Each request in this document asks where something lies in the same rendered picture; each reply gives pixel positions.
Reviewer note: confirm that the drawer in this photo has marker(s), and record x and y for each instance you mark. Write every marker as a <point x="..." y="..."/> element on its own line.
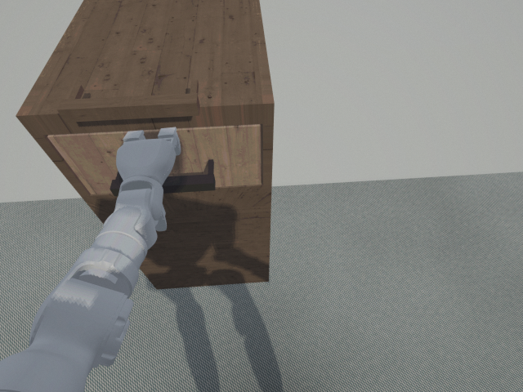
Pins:
<point x="235" y="150"/>

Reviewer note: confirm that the cabinet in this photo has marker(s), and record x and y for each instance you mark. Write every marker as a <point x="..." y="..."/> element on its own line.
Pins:
<point x="215" y="48"/>

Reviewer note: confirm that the robot left hand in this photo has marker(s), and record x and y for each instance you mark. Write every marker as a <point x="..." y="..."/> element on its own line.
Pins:
<point x="153" y="158"/>

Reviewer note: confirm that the handle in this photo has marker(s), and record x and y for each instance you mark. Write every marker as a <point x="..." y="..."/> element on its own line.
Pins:
<point x="129" y="107"/>
<point x="179" y="184"/>

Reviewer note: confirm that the left robot upper arm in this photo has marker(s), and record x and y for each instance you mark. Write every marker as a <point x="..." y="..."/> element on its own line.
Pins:
<point x="84" y="326"/>

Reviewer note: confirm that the robot left forearm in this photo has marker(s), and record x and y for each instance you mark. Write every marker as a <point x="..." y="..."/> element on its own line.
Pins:
<point x="115" y="257"/>

